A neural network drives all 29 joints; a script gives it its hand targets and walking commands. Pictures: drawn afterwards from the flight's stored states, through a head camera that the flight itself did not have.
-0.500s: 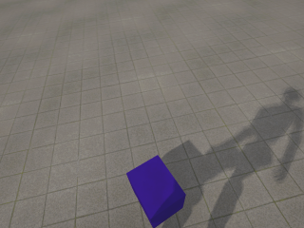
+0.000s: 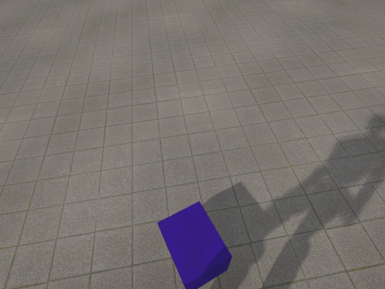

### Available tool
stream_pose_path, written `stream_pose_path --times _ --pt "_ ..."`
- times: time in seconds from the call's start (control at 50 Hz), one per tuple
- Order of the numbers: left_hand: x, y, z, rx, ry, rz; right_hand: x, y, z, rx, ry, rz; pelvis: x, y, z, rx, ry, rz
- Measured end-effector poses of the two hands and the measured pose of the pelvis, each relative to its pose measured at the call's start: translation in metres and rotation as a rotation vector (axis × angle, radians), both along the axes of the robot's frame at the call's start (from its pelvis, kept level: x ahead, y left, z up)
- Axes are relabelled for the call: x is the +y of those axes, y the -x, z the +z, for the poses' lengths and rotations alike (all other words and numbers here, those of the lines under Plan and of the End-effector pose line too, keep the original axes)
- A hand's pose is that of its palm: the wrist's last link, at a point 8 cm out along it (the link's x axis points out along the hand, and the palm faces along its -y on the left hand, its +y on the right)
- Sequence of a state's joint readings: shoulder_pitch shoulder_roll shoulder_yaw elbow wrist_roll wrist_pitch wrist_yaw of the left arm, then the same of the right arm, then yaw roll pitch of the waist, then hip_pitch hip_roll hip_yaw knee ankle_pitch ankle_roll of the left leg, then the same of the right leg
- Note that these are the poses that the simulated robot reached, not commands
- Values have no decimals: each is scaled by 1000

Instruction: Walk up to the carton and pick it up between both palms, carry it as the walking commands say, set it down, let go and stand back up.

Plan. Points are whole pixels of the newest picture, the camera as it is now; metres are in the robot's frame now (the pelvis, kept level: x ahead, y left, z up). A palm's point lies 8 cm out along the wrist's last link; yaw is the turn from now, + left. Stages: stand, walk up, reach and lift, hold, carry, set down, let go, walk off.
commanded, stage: walk up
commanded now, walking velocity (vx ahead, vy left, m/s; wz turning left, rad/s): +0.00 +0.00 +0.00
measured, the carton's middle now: (193, 247) +0.38 +0.05 -0.65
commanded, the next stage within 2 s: none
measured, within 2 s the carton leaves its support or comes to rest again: neither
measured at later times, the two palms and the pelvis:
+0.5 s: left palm out of the picture -0.01 +0.19 -0.15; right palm out of the picture -0.01 -0.20 -0.15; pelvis +0.02 +0.00 +0.00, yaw +0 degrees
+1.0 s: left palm out of the picture +0.04 +0.21 -0.15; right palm out of the picture -0.02 -0.33 -0.14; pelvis +0.00 -0.07 -0.01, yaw +8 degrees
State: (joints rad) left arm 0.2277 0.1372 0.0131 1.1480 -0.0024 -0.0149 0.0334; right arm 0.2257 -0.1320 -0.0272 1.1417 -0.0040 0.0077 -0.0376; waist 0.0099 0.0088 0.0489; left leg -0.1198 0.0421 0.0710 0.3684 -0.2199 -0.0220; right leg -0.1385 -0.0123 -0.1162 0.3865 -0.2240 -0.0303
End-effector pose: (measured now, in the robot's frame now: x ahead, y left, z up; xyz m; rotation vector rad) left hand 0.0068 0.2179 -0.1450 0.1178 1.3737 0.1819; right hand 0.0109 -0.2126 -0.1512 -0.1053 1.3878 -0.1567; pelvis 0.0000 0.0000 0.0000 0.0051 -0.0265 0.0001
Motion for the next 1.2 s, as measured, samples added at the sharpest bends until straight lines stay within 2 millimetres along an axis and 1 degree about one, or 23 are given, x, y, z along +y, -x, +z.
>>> stream_pose_path --times 0.06,0.12,0.24,0.4,0.48,0.62,0.76,0.8,0.84,0.88,0.94,1.0,1.06,1.1,1.12,1.16,1.2 --pt "-4 12 0 44 10 5 0 -3 0 2 -1 -1 0 -3 1 1 -1 -4" --pt "-8 21 0 70 17 15 1 -3 -1 8 -3 -5 0 -6 1 4 1 -4" --pt "-15 28 -1 102 26 21 3 -1 -2 29 -8 -11 -1 -11 1 4 2 -4" --pt "-26 21 -2 103 42 18 9 14 -3 83 -26 -25 -3 -15 1 12 -1 -3" --pt "-26 16 -2 101 34 10 12 19 -3 94 -34 -36 -4 -18 1 12 -1 -4" --pt "-23 8 0 77 16 6 13 20 -6 101 -43 -39 -7 -20 0 12 -1 -5" --pt "-23 7 0 72 11 12 9 19 -6 93 -39 -30 -8 -20 0 10 -2 -1" --pt "-20 7 -2 71 9 8 5 19 -6 92 -26 -22 -10 -18 -2 21 -2 5" --pt "-13 3 -6 74 1 12 -9 23 -2 96 17 -16 -19 -12 -5 35 0 37" --pt "-6 -5 -7 49 -24 10 -32 32 5 115 69 -15 -31 -7 -6 48 13 71" --pt "-1 -19 -5 -21 -71 9 -75 39 12 159 139 18 -50 -1 -9 54 29 111" --pt "-8 -29 -1 -76 -105 24 -121 30 14 180 187 79 -72 3 -13 62 37 143" --pt "-28 -32 0 -111 -130 43 -165 7 6 156 209 140 -100 3 -20 70 36 173" --pt "-47 -28 -3 -130 -152 64 -192 -16 -6 117 210 182 -121 2 -30 67 28 187" --pt "-59 -23 -4 -127 -154 78 -203 -30 -11 92 212 202 -130 4 -32 59 30 195" --pt "-84 -10 -2 -110 -137 98 -215 -60 -11 29 209 239 -142 6 -30 51 11 231" --pt "-108 4 3 -100 -114 129 -218 -92 -6 -40 189 276 -150 7 -24 50 -2 257"
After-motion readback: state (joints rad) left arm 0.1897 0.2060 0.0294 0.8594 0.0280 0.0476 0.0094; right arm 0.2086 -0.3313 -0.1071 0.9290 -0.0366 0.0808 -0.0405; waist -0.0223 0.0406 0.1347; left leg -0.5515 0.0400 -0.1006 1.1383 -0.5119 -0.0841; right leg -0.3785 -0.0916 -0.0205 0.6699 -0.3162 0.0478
